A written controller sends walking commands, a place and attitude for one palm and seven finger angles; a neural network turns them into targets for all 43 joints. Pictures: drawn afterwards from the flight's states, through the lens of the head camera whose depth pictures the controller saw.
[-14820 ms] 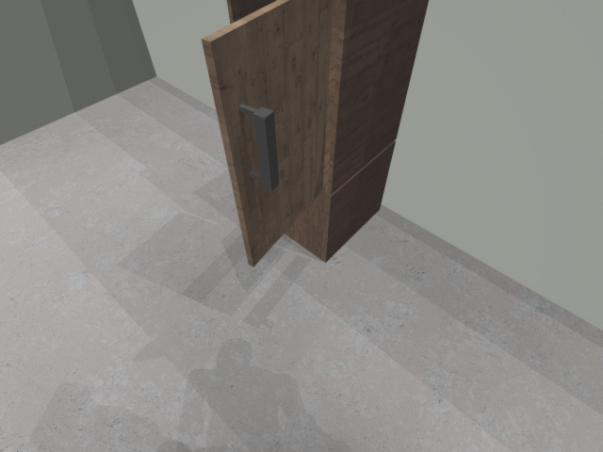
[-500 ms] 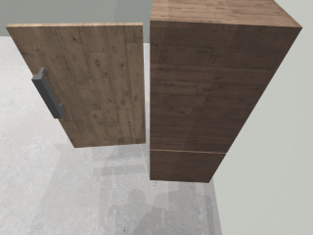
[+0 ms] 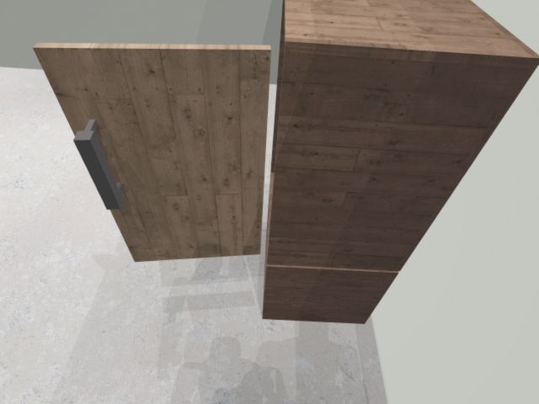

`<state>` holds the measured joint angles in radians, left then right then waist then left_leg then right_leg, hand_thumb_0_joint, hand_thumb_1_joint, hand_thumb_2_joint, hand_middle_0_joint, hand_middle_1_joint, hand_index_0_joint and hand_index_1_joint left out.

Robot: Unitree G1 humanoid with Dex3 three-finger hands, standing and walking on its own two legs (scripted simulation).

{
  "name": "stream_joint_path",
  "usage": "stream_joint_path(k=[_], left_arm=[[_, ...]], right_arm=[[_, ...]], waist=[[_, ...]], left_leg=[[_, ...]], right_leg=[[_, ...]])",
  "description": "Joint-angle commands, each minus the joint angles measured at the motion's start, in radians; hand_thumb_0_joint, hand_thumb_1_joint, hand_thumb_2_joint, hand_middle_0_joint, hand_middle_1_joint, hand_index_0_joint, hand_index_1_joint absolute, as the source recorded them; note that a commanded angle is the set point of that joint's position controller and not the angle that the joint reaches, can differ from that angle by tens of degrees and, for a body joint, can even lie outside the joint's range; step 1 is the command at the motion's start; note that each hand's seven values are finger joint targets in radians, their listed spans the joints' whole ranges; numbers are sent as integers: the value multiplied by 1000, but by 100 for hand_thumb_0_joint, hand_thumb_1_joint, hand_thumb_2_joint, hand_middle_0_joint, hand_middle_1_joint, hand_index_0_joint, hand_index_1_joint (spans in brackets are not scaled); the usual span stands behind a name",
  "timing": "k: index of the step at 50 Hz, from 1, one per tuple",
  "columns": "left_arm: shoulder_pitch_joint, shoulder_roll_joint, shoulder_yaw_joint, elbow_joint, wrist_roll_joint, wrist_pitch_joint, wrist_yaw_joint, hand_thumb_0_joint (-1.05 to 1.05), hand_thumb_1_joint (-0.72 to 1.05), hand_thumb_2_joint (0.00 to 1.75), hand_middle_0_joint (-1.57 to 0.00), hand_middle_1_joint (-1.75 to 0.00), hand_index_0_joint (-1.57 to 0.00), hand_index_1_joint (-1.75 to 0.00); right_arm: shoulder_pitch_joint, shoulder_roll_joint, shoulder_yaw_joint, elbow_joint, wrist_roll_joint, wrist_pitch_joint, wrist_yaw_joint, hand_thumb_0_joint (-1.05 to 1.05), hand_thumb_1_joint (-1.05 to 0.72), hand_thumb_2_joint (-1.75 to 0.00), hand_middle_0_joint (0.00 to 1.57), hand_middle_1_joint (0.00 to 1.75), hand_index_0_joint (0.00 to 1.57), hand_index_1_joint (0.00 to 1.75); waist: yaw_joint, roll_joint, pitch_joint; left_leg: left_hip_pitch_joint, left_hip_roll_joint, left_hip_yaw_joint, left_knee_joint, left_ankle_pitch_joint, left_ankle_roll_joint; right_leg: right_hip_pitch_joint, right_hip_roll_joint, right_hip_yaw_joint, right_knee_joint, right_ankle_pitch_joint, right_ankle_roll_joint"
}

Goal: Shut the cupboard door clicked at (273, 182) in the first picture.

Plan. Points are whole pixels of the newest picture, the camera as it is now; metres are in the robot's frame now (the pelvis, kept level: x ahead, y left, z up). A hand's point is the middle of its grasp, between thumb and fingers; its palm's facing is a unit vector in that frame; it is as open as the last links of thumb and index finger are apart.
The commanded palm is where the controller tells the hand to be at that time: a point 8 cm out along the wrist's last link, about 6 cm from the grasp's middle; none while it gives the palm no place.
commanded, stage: look again from close up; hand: left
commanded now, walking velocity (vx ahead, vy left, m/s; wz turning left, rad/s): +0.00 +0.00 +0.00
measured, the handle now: (103, 165) +0.50 +0.35 +0.05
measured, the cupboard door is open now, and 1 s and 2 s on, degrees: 98 98 98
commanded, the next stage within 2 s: shuffle to correct the standing spot in 0.12 s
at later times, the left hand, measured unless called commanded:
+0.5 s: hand out of the picture -0.03 +0.21 -0.19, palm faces +0.08 -0.98 -0.20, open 7.4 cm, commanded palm none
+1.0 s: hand (137, 401) +0.16 +0.22 -0.14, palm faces +0.17 -0.96 -0.23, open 7.3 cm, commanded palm none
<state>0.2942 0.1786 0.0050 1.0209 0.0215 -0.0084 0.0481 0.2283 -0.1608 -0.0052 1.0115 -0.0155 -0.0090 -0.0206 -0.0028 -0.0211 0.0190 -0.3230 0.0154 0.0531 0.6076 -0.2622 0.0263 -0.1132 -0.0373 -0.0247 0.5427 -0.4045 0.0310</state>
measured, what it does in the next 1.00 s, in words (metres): steps on the spot: right foot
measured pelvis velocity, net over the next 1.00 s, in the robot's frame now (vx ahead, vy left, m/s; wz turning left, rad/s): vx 0.08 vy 0.03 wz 0.16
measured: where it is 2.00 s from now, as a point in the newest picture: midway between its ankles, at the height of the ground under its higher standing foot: outside the picture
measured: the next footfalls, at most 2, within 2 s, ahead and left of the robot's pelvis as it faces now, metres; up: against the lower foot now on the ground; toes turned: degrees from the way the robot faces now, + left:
right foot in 0.92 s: +0.16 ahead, -0.06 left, +0.00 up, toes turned +3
left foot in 1.34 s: +0.19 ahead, +0.24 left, +0.00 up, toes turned +16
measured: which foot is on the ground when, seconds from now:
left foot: down 0.00-0.92, up 0.94-1.00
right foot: down 0.00-0.52, up 0.54-0.90, down 0.92-1.00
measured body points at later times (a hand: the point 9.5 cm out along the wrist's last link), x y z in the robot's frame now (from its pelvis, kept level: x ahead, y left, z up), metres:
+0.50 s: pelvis +0.02 +0.02 -0.01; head +0.03 +0.04 +0.44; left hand -0.03 +0.26 -0.17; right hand +0.04 -0.23 -0.15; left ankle +0.05 +0.10 -0.73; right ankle -0.07 -0.14 -0.73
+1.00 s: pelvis +0.08 +0.03 +0.00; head +0.10 +0.01 +0.45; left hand +0.15 +0.27 -0.12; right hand +0.13 -0.19 -0.16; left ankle +0.05 +0.12 -0.68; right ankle +0.12 -0.06 -0.73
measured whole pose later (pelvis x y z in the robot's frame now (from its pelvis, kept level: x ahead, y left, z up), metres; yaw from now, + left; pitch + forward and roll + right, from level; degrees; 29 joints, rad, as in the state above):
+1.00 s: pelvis +0.08 +0.03 +0.00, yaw +9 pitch -1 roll +1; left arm 0.18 0.14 0.03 0.91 0.03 -0.04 0.01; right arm 0.30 -0.19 -0.02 1.01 -0.03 0.02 0.01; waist -0.01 0.04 0.04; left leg -0.39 -0.07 0.02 0.93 -0.45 0.03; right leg -0.30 -0.05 -0.11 0.58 -0.27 -0.04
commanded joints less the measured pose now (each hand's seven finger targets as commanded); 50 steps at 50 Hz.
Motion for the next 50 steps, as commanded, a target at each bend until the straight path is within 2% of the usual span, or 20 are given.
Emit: stream_joint_path(k=[1, 11, 15, 20, 22, 24, 25, 26, 27, 29, 33, 40, 43, 44, 45, 46, 47, 48, 49, 50], left_arm=[[102, 97, 13, -26, -1, 3, -2, 0, 90, 90, -20, -30, -20, -30], [100, 134, 12, -18, 1, -5, -10, 0, 90, 90, -20, -30, -20, -30], [122, 140, 22, -9, 5, 2, -15, 0, 90, 90, -20, -30, -20, -30], [137, 220, 58, -24, 9, 1, -11, 0, 90, 90, -20, -30, -20, -30], [130, 223, 64, -27, 13, -13, -9, 0, 90, 90, -20, -30, -20, -30], [87, 212, 65, -38, 12, -10, -14, 0, 90, 90, -20, -30, -20, -30], [83, 171, 58, -53, 4, -5, -21, 0, 90, 90, -20, -30, -20, -30], [64, 118, 46, -81, -4, -9, -25, 0, 90, 90, -20, -30, -20, -30], [11, 129, 47, -96, 4, -9, -21, 0, 90, 90, -20, -30, -20, -30], [-40, 116, 47, -100, 3, -17, -32, 0, 90, 90, -20, -30, -20, -30], [11, 71, 46, -67, 3, 2, -42, 0, 90, 90, -20, -30, -20, -30], [-99, 62, 51, -132, 3, 4, -43, 0, 90, 90, -20, -30, -20, -30], [-32, 54, 53, -115, 5, -6, -36, 0, 90, 90, -20, -30, -20, -30], [25, 81, 61, -102, 8, -15, -33, 0, 90, 90, -20, -30, -20, -30], [91, 143, 72, -86, 16, -27, -24, 0, 90, 90, -20, -30, -20, -30], [156, 242, 94, -89, 15, -28, -18, 0, 90, 90, -20, -30, -20, -30], [157, 239, 94, -88, -1, -26, -17, 0, 90, 90, -20, -30, -20, -30], [93, 213, 89, -107, -2, -30, -16, 0, 90, 90, -20, -30, -20, -30], [60, 190, 86, -113, -2, -36, -13, 0, 90, 90, -20, -30, -20, -30], [30, 155, 71, -115, -3, -45, -15, 0, 90, 90, -20, -30, -20, -30]], right_arm=[[23, -136, -21, -50, 1, -10, -3, 0, -90, -90, 20, 30, 20, 30], [12, -163, -23, -35, 7, -17, 2, 0, -90, -90, 20, 30, 20, 30], [16, -156, -22, -37, 2, 1, 12, 0, -90, -90, 20, 30, 20, 30], [-29, -120, -26, -85, -5, 14, 29, 0, -90, -90, 20, 30, 20, 30], [-43, -110, -21, -105, -2, 2, 35, 0, -90, -90, 20, 30, 20, 30], [70, -120, -22, -64, 2, -12, 35, 0, -90, -90, 20, 30, 20, 30], [171, -189, -34, -36, -6, -19, 28, 0, -90, -90, 20, 30, 20, 30], [269, -260, -52, -16, -11, -21, 18, 0, -90, -90, 20, 30, 20, 30], [288, -253, -46, -2, -3, -17, 10, 0, -90, -90, 20, 30, 20, 30], [198, -191, -33, -29, 1, -28, 5, 0, -90, -90, 20, 30, 20, 30], [124, -163, -21, -40, -1, -46, -2, 0, -90, -90, 20, 30, 20, 30], [114, -179, -34, -51, -10, -29, 3, 0, -90, -90, 20, 30, 20, 30], [99, -176, -38, -55, -6, -15, 9, 0, -90, -90, 20, 30, 20, 30], [75, -155, -34, -60, -2, -15, 11, 0, -90, -90, 20, 30, 20, 30], [94, -115, -29, -65, 8, -19, 18, 0, -90, -90, 20, 30, 20, 30], [100, -93, -30, -102, 3, -16, 20, 0, -90, -90, 20, 30, 20, 30], [58, -157, -47, -105, -19, -6, 23, 0, -90, -90, 20, 30, 20, 30], [68, -143, -49, -104, -19, -2, 31, 0, -90, -90, 20, 30, 20, 30], [55, -122, -47, -92, -16, 8, 33, 0, -90, -90, 20, 30, 20, 30], [52, -116, -45, -73, -16, 15, 41, 0, -90, -90, 20, 30, 20, 30]], waist=[[15, 69, 43], [16, 42, -3], [21, 27, 45], [42, -206, 143], [38, -189, 128], [-21, -69, 58], [-56, 128, 20], [-73, 372, -28], [-81, 302, -33], [-44, 109, 13], [13, 108, -20], [-5, 111, -16], [30, 66, -28], [68, 16, -26], [90, -158, -59], [108, -370, -77], [103, -200, -7], [60, -105, 42], [42, -113, 36], [22, -117, 77]], left_leg=[[39, 94, -144, -212, 16, 32], [97, 94, -132, -237, 71, 29], [21, 60, -110, -200, -109, 27], [-189, -15, 28, 123, -141, -5], [-196, 2, 21, 94, -155, -3], [53, -14, 31, -84, -16, 16], [197, 90, -175, -157, 100, 80], [346, 273, -469, -275, 246, 187], [301, 294, -490, -323, 208, 228], [213, 291, -459, -318, 225, 261], [136, 200, -255, -340, 343, 204], [130, 183, -273, -344, 220, 216], [30, 153, -242, -263, 117, 179], [-55, 108, -202, -183, 50, 139], [-217, 25, -117, -10, -111, 76], [-391, -87, -11, 283, -346, 5], [-399, -31, -89, 467, -328, -12], [-401, 4, -105, 517, -228, -16], [-374, 7, -96, 549, -170, -24], [-348, 33, -96, 563, -101, -32]], right_leg=[[-115, -25, 24, -103, 68, -53], [-100, -49, 34, -139, 125, -46], [-116, -70, 37, -141, -63, -62], [-103, -292, 258, -290, -147, -165], [-38, -315, 213, -221, 130, -179], [-118, -217, 33, -16, 230, -112], [-254, -92, -82, 233, 158, -57], [-466, 24, -124, 510, -230, -25], [-489, -4, -20, 655, -245, -47], [-531, -58, 9, 721, -135, -51], [-427, -52, -24, 609, 11, -19], [-316, -12, -55, 230, 14, -18], [-112, 15, -71, 61, 115, -22], [22, -8, -48, -74, 174, -25], [224, -174, 132, -175, 112, -68], [279, -477, 544, -313, 62, -199], [129, -516, 571, -371, 10, -269], [53, -473, 480, -382, -37, -273], [3, -424, 457, -379, 25, -237], [-79, -370, 333, -368, 112, -201]])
